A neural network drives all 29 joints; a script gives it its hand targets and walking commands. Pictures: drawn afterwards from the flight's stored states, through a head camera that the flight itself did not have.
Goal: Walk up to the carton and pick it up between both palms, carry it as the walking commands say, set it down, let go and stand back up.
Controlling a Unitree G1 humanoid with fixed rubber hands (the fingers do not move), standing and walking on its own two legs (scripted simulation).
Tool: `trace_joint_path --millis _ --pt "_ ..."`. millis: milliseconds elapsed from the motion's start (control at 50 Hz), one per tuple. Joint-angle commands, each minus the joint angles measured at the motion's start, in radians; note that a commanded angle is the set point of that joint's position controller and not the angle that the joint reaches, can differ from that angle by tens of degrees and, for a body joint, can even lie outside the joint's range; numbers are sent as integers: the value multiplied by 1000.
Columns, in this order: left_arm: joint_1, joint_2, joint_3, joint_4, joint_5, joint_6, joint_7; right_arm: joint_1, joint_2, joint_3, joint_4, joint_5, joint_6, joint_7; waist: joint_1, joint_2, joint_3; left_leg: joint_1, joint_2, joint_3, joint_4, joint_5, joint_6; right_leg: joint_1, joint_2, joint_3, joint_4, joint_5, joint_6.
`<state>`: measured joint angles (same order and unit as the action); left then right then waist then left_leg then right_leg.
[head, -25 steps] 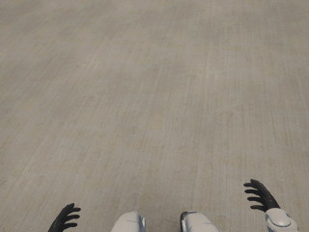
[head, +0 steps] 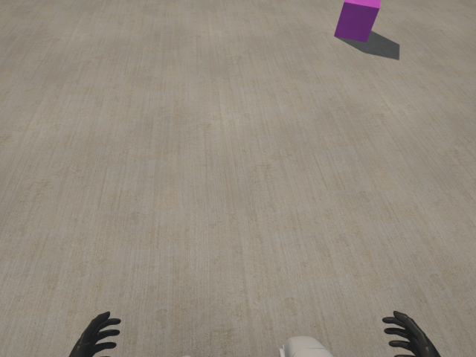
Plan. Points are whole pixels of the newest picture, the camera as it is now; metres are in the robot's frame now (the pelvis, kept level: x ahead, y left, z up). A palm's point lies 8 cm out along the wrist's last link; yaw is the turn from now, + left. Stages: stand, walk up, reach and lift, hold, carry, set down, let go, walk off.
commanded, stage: walk up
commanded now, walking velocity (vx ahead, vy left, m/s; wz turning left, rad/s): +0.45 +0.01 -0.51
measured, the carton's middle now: (357, 16) +2.83 -1.13 -0.63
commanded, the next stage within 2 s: none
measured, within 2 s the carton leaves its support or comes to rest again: neither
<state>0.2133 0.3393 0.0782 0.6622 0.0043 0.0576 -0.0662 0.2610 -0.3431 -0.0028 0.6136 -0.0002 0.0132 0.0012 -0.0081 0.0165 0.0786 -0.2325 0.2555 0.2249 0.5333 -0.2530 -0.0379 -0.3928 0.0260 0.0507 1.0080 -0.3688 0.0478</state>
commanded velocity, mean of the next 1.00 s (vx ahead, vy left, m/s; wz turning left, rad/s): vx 0.49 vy -0.04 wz -0.28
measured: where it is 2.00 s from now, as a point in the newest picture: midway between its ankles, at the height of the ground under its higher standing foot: (281, 205)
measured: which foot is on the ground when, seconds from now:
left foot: down 0.00-0.12, up 0.14-0.62, down 0.64-0.92, up 0.94-1.00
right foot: up 0.00-0.10, down 0.12-0.70, up 0.72-0.90, down 0.92-1.00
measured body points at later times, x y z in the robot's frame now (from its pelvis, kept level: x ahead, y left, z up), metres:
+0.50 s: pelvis +0.12 -0.08 -0.01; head +0.16 -0.12 +0.44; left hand +0.08 +0.22 -0.11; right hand +0.33 -0.36 -0.10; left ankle +0.29 +0.07 -0.68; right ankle -0.04 -0.13 -0.74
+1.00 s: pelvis +0.37 -0.12 -0.01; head +0.39 -0.15 +0.44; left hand +0.47 +0.14 -0.14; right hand +0.38 -0.42 -0.16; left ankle +0.39 +0.03 -0.71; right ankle +0.36 -0.24 -0.74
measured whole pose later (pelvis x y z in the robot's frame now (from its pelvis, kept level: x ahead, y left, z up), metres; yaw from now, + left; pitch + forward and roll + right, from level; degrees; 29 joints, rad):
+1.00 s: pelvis +0.37 -0.12 -0.01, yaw -16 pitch -1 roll +2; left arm 0.27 0.25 0.08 1.03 0.03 -0.06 -0.02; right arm 0.17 -0.31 -0.06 0.94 0.00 -0.01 0.02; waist 0.01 0.02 0.08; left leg -0.31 0.13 0.16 0.81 -0.41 -0.05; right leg -0.31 -0.04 0.01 0.62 -0.30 -0.02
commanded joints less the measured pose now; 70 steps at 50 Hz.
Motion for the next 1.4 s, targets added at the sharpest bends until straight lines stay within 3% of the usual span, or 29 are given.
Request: trace_joint_path --millis 0,40,60,80,100,180,220,340,520,580,600,620,640,700,780,840,860,880,900,940,1040,1120,1180,1200,1220,1240,1260,1340,1380 --pt "-26 57 49 77 38 -57 -6 -43 -173 -175 84 -71 -17 16 -12 242 -44 53 98 -67 -205 -368 74 88 -26 -197 -421 -31 10" --pt "78 70 64 146 55 -67 -3 -123 -155 -179 74 -78 -21 20 64 104 -61 -101 57 18 -50 -441 44 253 -45 -168 -551 -28 -28" --pt "149 131 77 162 62 -72 -1 -168 -115 -165 42 -68 -23 24 119 -155 -34 -242 -39 90 220 -446 6 282 -169 107 -749 -199 -91" --pt "238 240 120 209 86 -81 6 -253 -87 -152 30 -75 -31 35 174 -380 8 -548 -177 21 499 -444 -40 341 -306 527 -819 -226 -176" --pt "298 235 120 253 77 -90 15 -341 -80 -155 21 -82 -40 41 173 -321 47 -685 -131 -142 593 -392 -26 374 -364 608 -872 -282 -203" --pt "223 98 77 281 59 -126 43 -258 -39 -148 119 -67 -60 48 106 -210 -22 -594 -116 -157 622 -142 0 467 -220 296 -747 362 -141" --pt "250 86 73 300 60 -135 50 -266 -35 -146 134 -68 -55 46 117 -181 -91 -559 -148 -129 576 -122 -17 532 -214 265 -691 628 -159" --pt "343 55 50 367 56 -137 63 -436 3 -119 126 -61 -37 48 147 -160 6 -581 -146 -148 401 4 -26 510 -221 314 -745 623 -182" --pt "373 43 48 443 50 -135 74 -443 13 -104 216 -45 -55 36 125 -169 42 -357 -192 -108 83 37 -28 477 -170 223 -683 783 -137" --pt "303 54 32 390 17 -130 75 -209 -19 -101 257 -35 -64 15 15 -150 -121 68 -227 -54 -59 94 -7 373 -103 138 -445 971 -96" --pt "277 45 29 373 3 -133 74 -48 -80 -131 292 -42 -67 7 -62 -100 -225 352 -150 -132 -46 156 16 211 -83 130 -271 907 -74" --pt "262 17 28 359 -6 -140 76 103 -178 -170 337 -69 -72 -8 -125 126 -322 612 87 -403 -57 301 76 -64 -1 68 2 408 -35" --pt "314 6 36 366 -22 -139 82 144 -228 -178 350 -80 -70 -9 -101 241 -403 658 288 -595 -103 533 156 -129 57 7 218 -150 -22" --pt "200 -26 35 357 10 -128 62 6 -79 -146 339 -59 -77 -3 -61 144 -237 346 141 -394 -154 341 152 -112 -94 41 123 -62 -61" --pt "160 -60 23 363 42 -105 41 -193 -53 -146 337 -67 -67 8 40 161 -27 -4 90 -139 -238 193 119 73 -121 -86 -302 -45 -69" --pt "261 -44 24 434 74 -114 32 -260 -54 -158 326 -61 -54 20 136 107 -19 -179 -4 -6 -103 -74 69 280 -110 -121 -528 212 -79" --pt "295 -6 33 442 76 -110 32 -270 -22 -137 294 -49 -52 23 179 -32 -36 -282 -66 45 22 -169 33 359 -139 -17 -555 163 -121" --pt "336 61 36 428 74 -105 37 -279 15 -105 253 -34 -45 25 200 -275 -27 -400 -151 30 259 -301 11 367 -292 283 -779 -59 -190" --pt "333 113 54 445 71 -109 45 -297 21 -112 260 -39 -39 25 187 -326 -13 -517 -153 -116 411 -349 13 363 -393 496 -884 -271 -231" --pt "222 107 42 409 56 -100 51 -282 4 -118 248 -38 -36 30 132 -288 54 -502 -127 -195 496 -260 18 262 -368 461 -913 -368 -251" --pt "215 60 38 456 56 -123 67 -247 4 -122 294 -44 -55 35 110 -165 -58 -406 -125 -168 355 -168 -10 398 -284 227 -777 199 -208" --pt "183 47 32 470 53 -116 66 -303 35 -98 291 -30 -53 34 95 -153 -1 -276 -157 -129 101 -154 -27 332 -226 144 -755 262 -195" --pt "142 46 23 458 37 -113 65 -132 26 -89 352 -30 -64 25 8 -150 -73 9 -188 -67 -80 59 -23 253 -170 89 -649 276 -149" --pt "122 36 20 443 28 -115 65 -15 -10 -100 388 -33 -73 14 -40 -106 -151 197 -149 -98 -93 123 -8 185 -128 55 -528 309 -113" --pt "96 17 11 427 22 -125 67 115 -86 -131 441 -46 -76 1 -113 55 -228 413 -20 -264 -120 91 32 13 -69 -5 -320 290 -74" --pt "70 -20 7 389 15 -128 65 200 -171 -153 452 -60 -72 -6 -130 277 -232 512 195 -551 -260 65 79 -190 3 -75 -97 -118 -41" --pt "80 -5 13 370 7 -114 65 210 -191 -151 434 -52 -63 -11 -99 216 -223 454 221 -629 -280 -1 89 -173 -49 -11 19 -142 -44" --pt "95 -42 6 398 27 -110 45 22 -46 -115 420 -43 -80 -3 -28 197 -63 194 66 -329 -244 178 75 -131 -128 -20 -33 32 -59" --pt "65 -41 -3 398 34 -102 43 44 -53 -119 420 -46 -80 -2 -28 182 -70 247 61 -251 -221 346 90 -147 -114 -75 -97 48 -45"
